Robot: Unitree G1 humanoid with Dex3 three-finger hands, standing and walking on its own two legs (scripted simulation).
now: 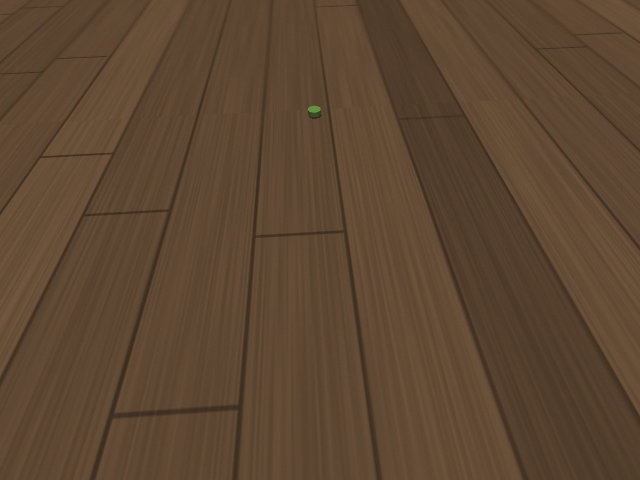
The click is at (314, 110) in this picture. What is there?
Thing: low tin
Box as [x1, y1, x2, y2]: [308, 106, 320, 116]
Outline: 308,108 309,115 317,116 320,114 319,107 311,106
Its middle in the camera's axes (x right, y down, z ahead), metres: -0.05 -0.76 +2.34
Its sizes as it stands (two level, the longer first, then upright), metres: 0.079 0.079 0.030
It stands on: the floor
